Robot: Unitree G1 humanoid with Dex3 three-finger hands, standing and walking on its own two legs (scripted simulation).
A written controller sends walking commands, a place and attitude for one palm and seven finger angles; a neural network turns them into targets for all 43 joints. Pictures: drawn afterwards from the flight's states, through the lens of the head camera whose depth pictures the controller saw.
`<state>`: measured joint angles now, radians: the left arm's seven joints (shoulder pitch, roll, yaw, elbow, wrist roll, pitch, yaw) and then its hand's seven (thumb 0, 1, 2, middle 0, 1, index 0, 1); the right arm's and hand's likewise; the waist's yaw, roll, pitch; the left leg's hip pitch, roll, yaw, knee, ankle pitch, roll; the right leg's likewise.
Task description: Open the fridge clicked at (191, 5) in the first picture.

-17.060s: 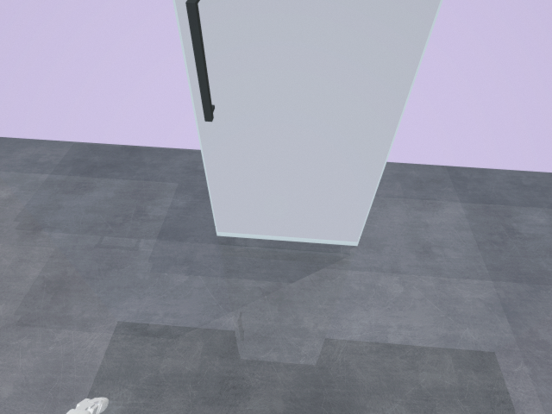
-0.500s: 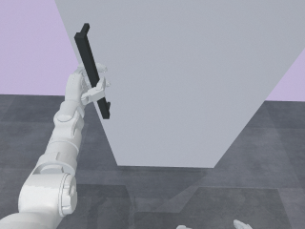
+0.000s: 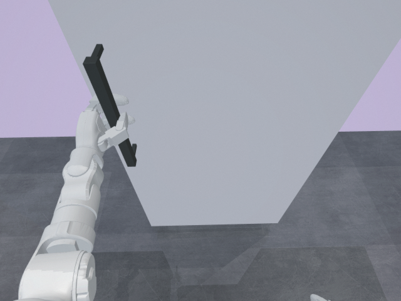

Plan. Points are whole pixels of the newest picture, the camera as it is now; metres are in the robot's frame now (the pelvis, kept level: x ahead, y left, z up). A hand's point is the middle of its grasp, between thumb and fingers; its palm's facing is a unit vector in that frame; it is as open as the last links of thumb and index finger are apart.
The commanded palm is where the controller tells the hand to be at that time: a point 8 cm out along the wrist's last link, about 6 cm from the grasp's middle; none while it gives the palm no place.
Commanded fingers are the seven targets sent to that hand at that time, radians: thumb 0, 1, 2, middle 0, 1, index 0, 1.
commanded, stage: grip the handle and tug to test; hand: left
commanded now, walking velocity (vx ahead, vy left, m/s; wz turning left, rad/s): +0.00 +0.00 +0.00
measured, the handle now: (118, 116) +0.48 +0.17 +0.10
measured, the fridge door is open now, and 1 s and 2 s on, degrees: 0 13 49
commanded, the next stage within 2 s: pull the door a little, standing still in 0.04 s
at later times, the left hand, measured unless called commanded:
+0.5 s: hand (122, 133) +0.42 +0.15 +0.11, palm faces -0.01 -1.00 +0.00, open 5.9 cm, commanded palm +0.35 +0.20 +0.11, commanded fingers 0.00 0.90 0.90 -0.45 -1.40 -0.45 -1.40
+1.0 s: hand (123, 182) +0.31 +0.13 +0.11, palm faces +0.04 -0.98 -0.18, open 6.0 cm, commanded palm +0.27 +0.18 +0.11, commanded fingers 0.00 0.90 0.90 -0.45 -1.40 -0.45 -1.40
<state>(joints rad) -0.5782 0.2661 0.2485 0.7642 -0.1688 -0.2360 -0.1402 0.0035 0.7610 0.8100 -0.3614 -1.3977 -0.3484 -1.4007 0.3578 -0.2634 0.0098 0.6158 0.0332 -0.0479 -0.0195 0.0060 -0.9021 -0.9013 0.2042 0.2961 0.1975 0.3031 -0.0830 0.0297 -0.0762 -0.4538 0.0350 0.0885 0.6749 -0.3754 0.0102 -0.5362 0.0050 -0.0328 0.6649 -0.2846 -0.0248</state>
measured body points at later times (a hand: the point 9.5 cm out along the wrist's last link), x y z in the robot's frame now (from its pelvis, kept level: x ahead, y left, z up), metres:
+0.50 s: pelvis +0.04 +0.01 +0.01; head +0.07 -0.01 +0.46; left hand +0.41 +0.20 +0.11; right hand +0.17 -0.24 -0.09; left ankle -0.03 +0.11 -0.72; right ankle +0.02 -0.10 -0.72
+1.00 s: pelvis +0.05 +0.01 +0.02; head +0.06 -0.02 +0.47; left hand +0.30 +0.18 +0.12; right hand +0.25 -0.20 -0.06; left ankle -0.03 +0.12 -0.71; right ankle +0.03 -0.10 -0.71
